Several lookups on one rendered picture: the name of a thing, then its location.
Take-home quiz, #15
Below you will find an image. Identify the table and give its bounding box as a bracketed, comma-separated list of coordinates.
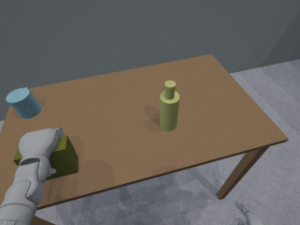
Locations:
[0, 54, 289, 225]

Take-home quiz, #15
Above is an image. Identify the sponge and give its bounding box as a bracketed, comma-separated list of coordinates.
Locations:
[13, 135, 79, 180]

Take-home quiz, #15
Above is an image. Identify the left robot hand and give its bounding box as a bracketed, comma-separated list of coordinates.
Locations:
[19, 127, 65, 177]

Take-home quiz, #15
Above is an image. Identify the right robot hand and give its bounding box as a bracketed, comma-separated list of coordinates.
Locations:
[230, 200, 264, 225]

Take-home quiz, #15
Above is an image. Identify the left robot forearm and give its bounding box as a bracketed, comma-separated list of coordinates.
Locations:
[0, 155, 50, 225]

